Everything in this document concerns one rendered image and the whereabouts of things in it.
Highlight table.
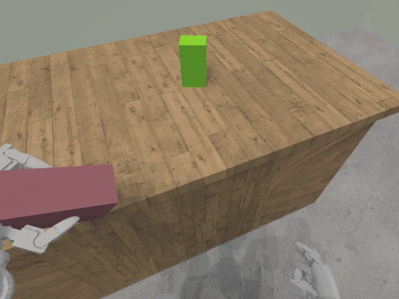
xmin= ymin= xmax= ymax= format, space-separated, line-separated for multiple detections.
xmin=0 ymin=10 xmax=399 ymax=299

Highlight right robot hand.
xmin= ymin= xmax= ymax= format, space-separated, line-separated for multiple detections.
xmin=291 ymin=242 xmax=341 ymax=299

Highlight left robot forearm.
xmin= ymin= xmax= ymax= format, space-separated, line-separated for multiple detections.
xmin=0 ymin=250 xmax=15 ymax=299

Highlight left robot hand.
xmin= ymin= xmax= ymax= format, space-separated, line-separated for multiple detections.
xmin=0 ymin=143 xmax=80 ymax=255

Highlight sponge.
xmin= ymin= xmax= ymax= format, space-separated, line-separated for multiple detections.
xmin=0 ymin=164 xmax=118 ymax=230

